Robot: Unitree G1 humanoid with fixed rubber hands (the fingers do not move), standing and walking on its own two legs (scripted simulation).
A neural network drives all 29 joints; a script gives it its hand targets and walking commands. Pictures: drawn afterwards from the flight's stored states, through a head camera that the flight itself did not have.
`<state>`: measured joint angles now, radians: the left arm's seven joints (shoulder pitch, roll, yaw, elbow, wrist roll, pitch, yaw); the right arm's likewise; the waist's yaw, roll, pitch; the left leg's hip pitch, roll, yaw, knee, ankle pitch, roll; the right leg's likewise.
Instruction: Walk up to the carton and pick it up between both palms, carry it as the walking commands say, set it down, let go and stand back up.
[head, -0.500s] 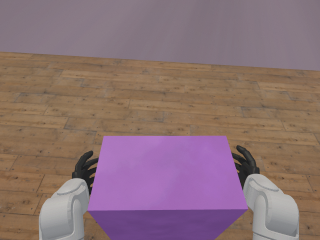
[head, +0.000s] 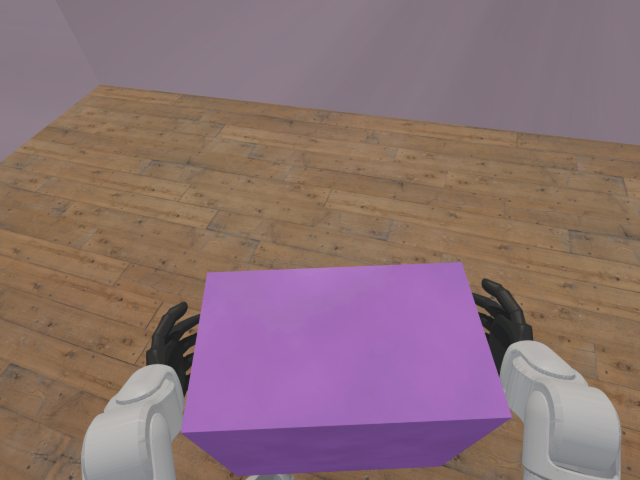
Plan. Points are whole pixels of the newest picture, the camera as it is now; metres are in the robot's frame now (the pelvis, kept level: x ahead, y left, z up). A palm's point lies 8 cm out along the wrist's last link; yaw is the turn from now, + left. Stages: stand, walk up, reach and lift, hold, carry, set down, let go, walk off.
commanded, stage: carry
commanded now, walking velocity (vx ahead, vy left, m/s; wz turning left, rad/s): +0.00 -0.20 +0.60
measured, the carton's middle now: (337, 380) +0.24 -0.01 +0.00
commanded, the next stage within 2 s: none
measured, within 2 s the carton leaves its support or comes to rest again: neither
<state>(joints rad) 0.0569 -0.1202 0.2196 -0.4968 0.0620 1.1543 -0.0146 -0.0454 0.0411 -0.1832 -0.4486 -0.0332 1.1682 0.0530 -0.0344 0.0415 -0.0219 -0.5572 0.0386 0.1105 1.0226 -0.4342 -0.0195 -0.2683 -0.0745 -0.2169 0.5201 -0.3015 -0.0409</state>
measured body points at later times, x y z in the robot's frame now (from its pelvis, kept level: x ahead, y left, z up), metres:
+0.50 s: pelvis +0.00 -0.07 +0.00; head +0.03 -0.04 +0.45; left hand +0.19 +0.19 +0.05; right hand +0.30 -0.17 +0.08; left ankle -0.02 +0.07 -0.74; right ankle +0.06 -0.22 -0.69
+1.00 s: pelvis +0.02 -0.16 -0.01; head +0.02 -0.16 +0.44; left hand +0.11 +0.14 +0.06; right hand +0.34 -0.16 +0.07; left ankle -0.06 -0.08 -0.74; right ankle +0.05 -0.22 -0.74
